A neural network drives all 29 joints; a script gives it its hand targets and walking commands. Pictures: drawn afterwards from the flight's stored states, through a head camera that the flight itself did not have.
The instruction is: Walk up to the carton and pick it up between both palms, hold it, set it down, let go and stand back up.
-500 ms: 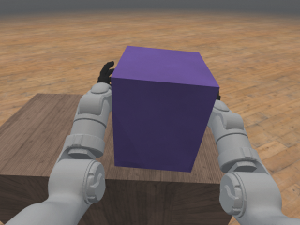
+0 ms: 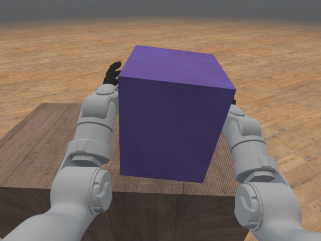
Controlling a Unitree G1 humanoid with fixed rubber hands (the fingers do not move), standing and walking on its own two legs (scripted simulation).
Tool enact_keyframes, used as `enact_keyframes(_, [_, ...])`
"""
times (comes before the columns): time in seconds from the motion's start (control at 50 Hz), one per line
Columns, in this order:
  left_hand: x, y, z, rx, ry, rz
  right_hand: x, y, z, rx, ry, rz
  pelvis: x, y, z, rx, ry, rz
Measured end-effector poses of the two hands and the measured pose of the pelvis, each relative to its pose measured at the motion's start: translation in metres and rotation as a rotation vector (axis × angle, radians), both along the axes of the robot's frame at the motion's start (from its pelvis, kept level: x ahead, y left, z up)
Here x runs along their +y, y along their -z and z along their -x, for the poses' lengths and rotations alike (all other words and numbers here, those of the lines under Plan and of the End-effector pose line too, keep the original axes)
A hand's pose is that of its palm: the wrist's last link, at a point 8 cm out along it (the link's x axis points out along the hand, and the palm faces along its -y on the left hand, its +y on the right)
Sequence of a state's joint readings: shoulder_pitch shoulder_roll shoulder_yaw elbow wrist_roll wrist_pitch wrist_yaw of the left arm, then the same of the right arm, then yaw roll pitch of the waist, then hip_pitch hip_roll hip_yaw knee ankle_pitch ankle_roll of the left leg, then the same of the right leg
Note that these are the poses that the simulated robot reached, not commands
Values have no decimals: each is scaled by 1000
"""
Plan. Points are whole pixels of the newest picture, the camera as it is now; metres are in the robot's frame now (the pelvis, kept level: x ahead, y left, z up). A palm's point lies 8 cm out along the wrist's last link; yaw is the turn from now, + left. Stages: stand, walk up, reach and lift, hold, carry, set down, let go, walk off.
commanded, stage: hold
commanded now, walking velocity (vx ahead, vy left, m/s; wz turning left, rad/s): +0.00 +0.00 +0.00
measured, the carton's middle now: (168, 112) +0.37 +0.00 +0.22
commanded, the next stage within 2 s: none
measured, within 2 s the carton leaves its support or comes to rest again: neither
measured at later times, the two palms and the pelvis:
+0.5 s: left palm (110, 90) +0.39 +0.14 +0.27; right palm (225, 110) +0.38 -0.15 +0.22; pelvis +0.00 +0.00 +0.00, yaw +0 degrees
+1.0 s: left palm (110, 90) +0.39 +0.14 +0.27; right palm (225, 110) +0.38 -0.15 +0.22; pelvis +0.00 +0.00 +0.00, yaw +0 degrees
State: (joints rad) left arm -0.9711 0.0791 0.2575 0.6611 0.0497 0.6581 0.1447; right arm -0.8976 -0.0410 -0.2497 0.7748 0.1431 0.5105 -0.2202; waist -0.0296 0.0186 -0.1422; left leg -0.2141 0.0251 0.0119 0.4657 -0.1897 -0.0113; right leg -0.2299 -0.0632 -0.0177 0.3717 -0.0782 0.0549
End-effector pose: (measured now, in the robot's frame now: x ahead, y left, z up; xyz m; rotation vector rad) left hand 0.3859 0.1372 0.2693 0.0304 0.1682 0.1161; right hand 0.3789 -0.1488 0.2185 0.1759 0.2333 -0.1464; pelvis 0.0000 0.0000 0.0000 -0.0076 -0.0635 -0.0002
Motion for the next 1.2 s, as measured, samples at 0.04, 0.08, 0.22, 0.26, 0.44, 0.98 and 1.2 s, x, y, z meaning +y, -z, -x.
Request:
enact_keyframes(0.04, [0, -1, 0, -2, -1, -1, 0, -1, 0, -2, 0, 0, 0, 0, 0, 0, 0, 0])
enact_keyframes(0.08, [0, -2, -1, -2, -1, -3, 0, -1, -1, -2, 0, 1, 0, 0, -1, 1, 0, 0])
enact_keyframes(0.22, [1, -1, -2, 4, -1, -5, 1, 0, -2, 5, -1, 1, 0, 0, -2, 2, 0, 0])
enact_keyframes(0.26, [1, -1, -2, 5, -1, -5, 1, 0, -2, 6, -1, 1, 0, 0, -2, 2, 0, 0])
enact_keyframes(0.44, [1, 0, -2, 9, -1, -5, 1, -1, -2, 10, 0, 2, 0, 0, -2, 2, -1, 0])
enact_keyframes(0.98, [1, 0, -2, 10, 0, -5, 1, -2, -1, 12, 1, 0, 0, 0, -2, 2, -2, 1])
enact_keyframes(1.2, [1, 0, -1, 10, 0, -4, 1, -2, -1, 12, 1, 0, 0, 0, -1, 1, -2, 1])
